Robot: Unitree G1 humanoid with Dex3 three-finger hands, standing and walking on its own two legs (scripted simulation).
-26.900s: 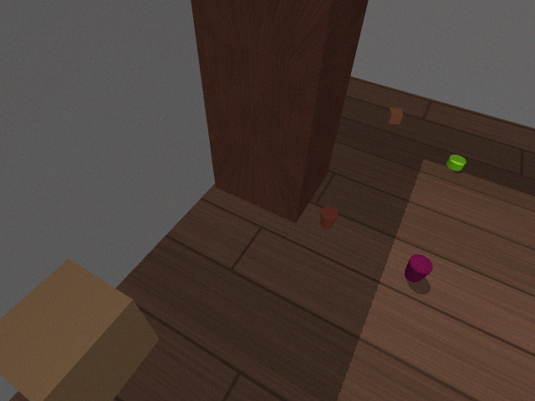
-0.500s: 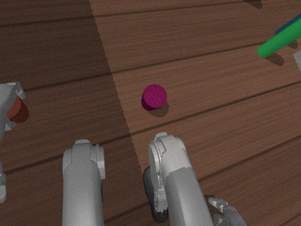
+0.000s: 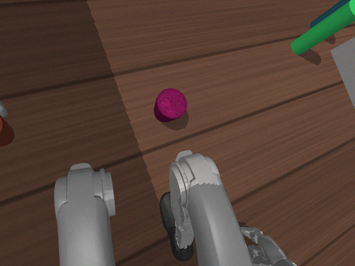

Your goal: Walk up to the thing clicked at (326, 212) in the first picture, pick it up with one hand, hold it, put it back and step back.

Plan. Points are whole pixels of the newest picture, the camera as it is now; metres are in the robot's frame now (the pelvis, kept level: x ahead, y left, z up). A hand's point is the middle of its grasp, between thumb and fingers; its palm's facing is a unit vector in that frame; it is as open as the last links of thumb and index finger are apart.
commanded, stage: rest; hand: left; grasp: from above
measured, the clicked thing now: out of the picture +0.41 +0.35 -0.24
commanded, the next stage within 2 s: open in 0.52 s
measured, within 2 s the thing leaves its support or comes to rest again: rests again in 0.28 s
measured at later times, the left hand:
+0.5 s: hand out of the picture +0.40 +0.35 -0.23, palm faces -0.44 -0.14 -0.89, open 9.7 cm
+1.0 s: hand out of the picture +0.40 +0.35 -0.24, palm faces -0.43 -0.13 -0.89, open 12.2 cm
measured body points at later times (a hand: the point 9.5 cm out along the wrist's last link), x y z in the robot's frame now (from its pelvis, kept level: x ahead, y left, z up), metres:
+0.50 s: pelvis +0.00 +0.00 -0.02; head +0.25 +0.11 +0.34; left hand +0.42 +0.35 -0.18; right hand +0.08 -0.27 -0.10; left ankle +0.07 +0.12 -0.28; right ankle +0.10 -0.11 -0.28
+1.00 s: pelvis +0.00 +0.00 -0.02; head +0.25 +0.12 +0.34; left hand +0.42 +0.35 -0.18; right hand +0.06 -0.26 -0.10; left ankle +0.07 +0.12 -0.28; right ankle +0.10 -0.11 -0.28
